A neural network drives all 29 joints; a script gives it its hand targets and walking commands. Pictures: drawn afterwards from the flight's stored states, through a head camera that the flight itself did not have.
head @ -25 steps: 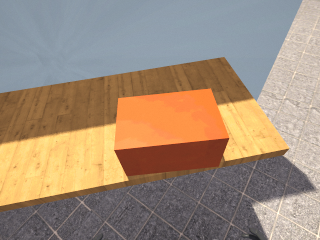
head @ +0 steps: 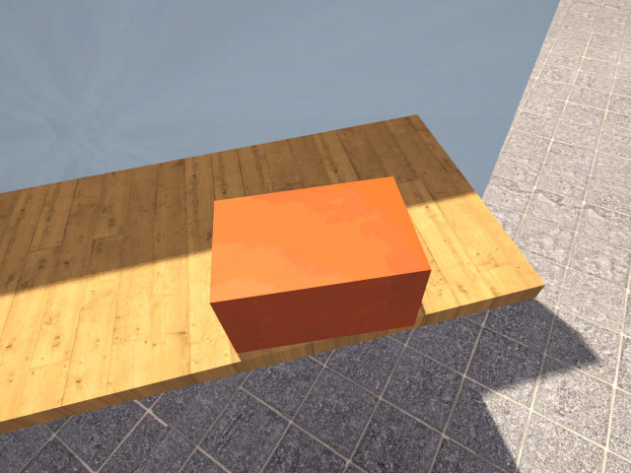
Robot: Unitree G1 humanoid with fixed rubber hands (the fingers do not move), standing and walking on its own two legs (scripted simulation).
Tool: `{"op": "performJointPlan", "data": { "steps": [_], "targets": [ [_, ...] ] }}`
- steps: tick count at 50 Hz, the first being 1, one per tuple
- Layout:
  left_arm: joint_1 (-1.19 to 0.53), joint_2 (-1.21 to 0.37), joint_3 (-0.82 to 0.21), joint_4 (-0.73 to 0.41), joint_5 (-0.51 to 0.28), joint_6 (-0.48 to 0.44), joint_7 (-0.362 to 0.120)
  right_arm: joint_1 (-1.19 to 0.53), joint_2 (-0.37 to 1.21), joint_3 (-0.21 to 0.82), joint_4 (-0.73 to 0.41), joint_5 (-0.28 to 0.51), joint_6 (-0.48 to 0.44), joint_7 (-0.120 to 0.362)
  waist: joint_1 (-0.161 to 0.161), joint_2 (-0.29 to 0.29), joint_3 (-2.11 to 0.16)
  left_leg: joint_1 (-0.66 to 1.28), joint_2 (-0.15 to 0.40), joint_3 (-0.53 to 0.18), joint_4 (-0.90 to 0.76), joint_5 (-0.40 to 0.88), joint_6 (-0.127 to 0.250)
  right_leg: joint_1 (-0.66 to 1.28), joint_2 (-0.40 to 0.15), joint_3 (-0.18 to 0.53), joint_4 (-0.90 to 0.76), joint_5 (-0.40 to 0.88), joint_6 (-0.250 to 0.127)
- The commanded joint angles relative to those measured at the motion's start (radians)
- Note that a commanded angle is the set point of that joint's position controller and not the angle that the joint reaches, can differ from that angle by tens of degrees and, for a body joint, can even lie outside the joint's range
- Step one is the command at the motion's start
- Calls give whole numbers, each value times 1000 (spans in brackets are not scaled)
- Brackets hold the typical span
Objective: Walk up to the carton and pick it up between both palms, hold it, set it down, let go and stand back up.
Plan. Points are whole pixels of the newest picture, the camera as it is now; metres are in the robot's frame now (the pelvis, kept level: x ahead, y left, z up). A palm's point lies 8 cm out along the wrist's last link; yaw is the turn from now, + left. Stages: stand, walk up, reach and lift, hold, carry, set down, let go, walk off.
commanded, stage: walk up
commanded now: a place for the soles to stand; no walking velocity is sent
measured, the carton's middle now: (315, 264) +0.42 +0.02 -0.01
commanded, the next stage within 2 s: reach and lift in 0.80 s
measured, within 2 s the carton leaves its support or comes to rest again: neither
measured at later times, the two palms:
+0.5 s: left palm out of the picture +0.10 +0.19 -0.12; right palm out of the picture +0.07 -0.25 -0.14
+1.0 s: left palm (203, 472) +0.16 +0.18 -0.12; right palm (529, 472) +0.15 -0.26 -0.14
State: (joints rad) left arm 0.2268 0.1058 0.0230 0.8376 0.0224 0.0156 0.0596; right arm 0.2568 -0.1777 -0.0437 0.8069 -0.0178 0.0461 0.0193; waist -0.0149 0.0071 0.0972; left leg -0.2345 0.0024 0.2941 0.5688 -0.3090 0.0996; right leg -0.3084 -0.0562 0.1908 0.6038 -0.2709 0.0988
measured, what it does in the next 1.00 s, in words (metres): stands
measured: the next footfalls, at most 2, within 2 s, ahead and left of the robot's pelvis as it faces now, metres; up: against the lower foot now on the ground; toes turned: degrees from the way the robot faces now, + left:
none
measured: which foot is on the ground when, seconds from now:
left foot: down 0.00-1.00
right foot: down 0.00-1.00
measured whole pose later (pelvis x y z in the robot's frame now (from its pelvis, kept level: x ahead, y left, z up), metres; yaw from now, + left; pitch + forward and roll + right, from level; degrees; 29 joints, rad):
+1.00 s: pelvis -0.01 -0.03 -0.02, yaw +4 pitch +3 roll +0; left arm 0.00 0.15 -0.04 0.67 -0.02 0.25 0.03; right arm 0.05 -0.18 -0.17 0.94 -0.04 -0.15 0.08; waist -0.01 0.04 0.04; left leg -0.49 0.07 0.20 0.83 -0.39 0.06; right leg -0.51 -0.03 0.08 0.81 -0.35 0.06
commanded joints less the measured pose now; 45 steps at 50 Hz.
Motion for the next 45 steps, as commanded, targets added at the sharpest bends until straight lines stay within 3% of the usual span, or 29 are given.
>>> {"op": "performJointPlan", "data": {
  "steps": [1,5,6,8,13,14,15,18,27,35,40,41,42,43,45],
  "targets": [
    [9,97,25,-81,-1,-18,2,18,-123,-34,-91,1,-26,-10,-2,-20,-94,90,198,-190,-242,-16,-19,-65,31,-118,-27,119,-70],
    [2,110,25,-74,2,-13,6,10,-130,-33,-90,0,-23,-15,-6,1,-53,37,222,-205,-261,-71,-18,-73,35,-126,-4,95,-62],
    [-5,106,25,-77,1,-14,8,5,-129,-33,-91,-5,-22,-16,2,-35,-55,40,215,-186,-241,-22,-13,-65,34,-123,-9,130,-65],
    [24,93,20,-65,-2,-17,5,11,-118,-29,-85,0,-26,-14,6,-32,-82,64,201,-176,-230,-32,-12,-51,28,-110,-38,146,-65],
    [-1,122,21,-59,4,-22,6,36,-126,-31,-69,0,-23,-10,-13,-106,-106,59,153,-163,-175,-23,-30,-31,9,-48,-69,228,-79],
    [8,143,14,-102,11,-26,3,42,-156,-29,-97,18,-19,-1,3,-74,-151,97,146,-152,-154,-25,0,-52,28,-63,-35,153,-63],
    [-6,139,13,-105,12,-28,3,31,-147,-27,-99,22,-16,2,-2,-63,-146,97,162,-164,-159,-18,12,-69,36,-74,-24,130,-60],
    [-6,133,4,-127,8,-26,5,16,-147,-18,-116,19,-8,4,3,-43,-113,38,187,-169,-177,-65,26,-77,44,-92,1,95,-60],
    [-2,160,4,-178,5,-32,-3,24,-156,-7,-152,17,-6,12,-5,-78,-100,39,155,-158,-126,-55,4,-117,35,-26,-29,121,-78],
    [2,143,2,-215,3,-34,-7,9,-171,-8,-180,18,-12,11,5,-44,-110,28,190,-159,-151,-42,15,-104,55,-71,16,104,-72],
    [0,151,5,-231,2,-35,-5,9,-169,-6,-194,18,-11,15,3,-58,-117,36,172,-143,-120,-13,5,-109,47,-48,4,134,-77],
    [-489,188,-65,-183,-57,81,-14,-525,-140,-110,-36,-78,-150,63,68,43,-178,-257,90,-309,-31,-139,-134,-285,73,-268,169,-83,-145],
    [-402,141,-64,-216,-61,136,13,-364,-149,-159,-43,-105,-198,104,14,1,-179,-238,107,-259,-32,-219,-146,-276,55,-232,157,-70,-151],
    [-424,149,-36,-223,-53,167,15,-350,-135,-166,-29,-105,-213,110,17,-50,-215,-207,105,-227,-5,-191,-143,-284,47,-212,129,-58,-144],
    [-399,160,-48,-268,-50,207,-9,-305,-129,-151,-40,-46,-227,88,11,-65,-284,-114,97,-208,51,-43,-153,-264,68,-204,106,27,-143]
  ]
}}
